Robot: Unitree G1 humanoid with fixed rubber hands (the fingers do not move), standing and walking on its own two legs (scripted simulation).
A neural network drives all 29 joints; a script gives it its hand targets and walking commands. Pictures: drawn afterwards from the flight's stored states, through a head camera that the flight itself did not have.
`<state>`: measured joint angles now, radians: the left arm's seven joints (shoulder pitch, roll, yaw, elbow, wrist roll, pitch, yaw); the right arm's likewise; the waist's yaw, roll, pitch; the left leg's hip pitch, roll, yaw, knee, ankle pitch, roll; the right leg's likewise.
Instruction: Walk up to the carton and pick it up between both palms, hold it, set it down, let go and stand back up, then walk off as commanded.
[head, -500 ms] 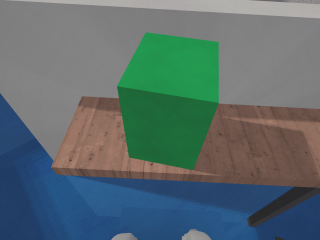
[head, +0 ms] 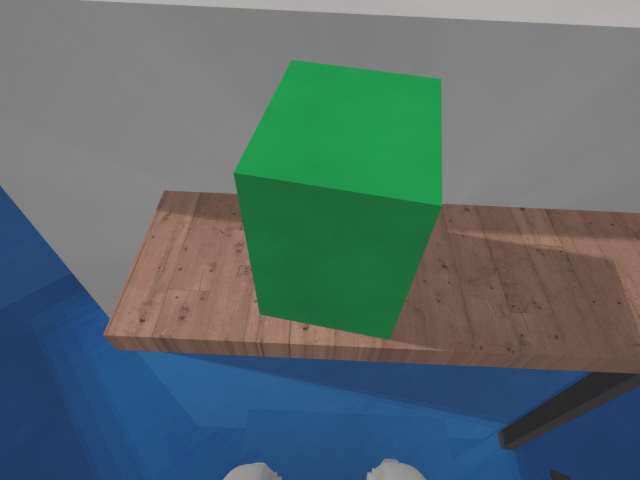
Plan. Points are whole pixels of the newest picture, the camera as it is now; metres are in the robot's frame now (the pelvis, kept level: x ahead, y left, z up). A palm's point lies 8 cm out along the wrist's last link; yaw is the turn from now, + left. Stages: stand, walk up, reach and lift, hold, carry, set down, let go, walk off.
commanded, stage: walk up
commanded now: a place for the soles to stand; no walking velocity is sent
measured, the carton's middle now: (342, 206) +0.43 -0.01 +0.11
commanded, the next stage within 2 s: reach and lift in 0.90 s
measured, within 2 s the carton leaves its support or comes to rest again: neither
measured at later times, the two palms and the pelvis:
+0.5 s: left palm out of the picture +0.07 +0.30 -0.09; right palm out of the picture +0.09 -0.32 -0.08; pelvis +0.00 +0.00 +0.00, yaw +0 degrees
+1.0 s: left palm out of the picture +0.07 +0.31 -0.10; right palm out of the picture +0.09 -0.31 -0.10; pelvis -0.01 +0.00 -0.01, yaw +0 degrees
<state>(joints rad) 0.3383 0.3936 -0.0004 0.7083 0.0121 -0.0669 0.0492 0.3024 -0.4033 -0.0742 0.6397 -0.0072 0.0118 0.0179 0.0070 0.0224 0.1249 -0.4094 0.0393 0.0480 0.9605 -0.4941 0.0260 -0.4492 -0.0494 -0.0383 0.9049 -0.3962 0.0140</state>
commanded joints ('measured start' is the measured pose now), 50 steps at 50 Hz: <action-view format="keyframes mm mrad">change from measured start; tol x32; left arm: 1 -56 240 70 -7 -10 -23 15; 37 92 341 112 47 2 -53 17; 50 -437 89 107 -337 74 373 3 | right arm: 1 38 -277 -94 -7 -23 -43 -7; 39 -89 -211 -58 -59 -4 -20 -9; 50 -300 -155 -152 351 -136 -313 46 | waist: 1 -67 170 -117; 50 -75 78 -79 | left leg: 1 148 195 -342 -414 174 134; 11 -139 26 -72 64 -110 10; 18 17 315 -536 -594 -153 210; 25 -194 18 -55 41 179 1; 32 110 258 -400 -430 252 196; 39 -96 13 -64 17 57 10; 44 128 196 -370 -429 35 141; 46 -450 85 -7 -366 -25 4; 50 -400 109 -26 -283 -41 -4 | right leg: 1 -179 3 32 62 107 -75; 7 159 9 29 -143 63 -108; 10 97 -290 591 -437 -52 -276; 17 -226 38 0 59 -139 -66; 22 112 27 -23 -103 -23 -79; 26 108 -297 546 -373 175 -293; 32 -113 40 -31 61 2 -60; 38 166 -269 497 -305 296 -287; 44 -182 3 40 46 55 -85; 50 223 73 -66 77 99 -71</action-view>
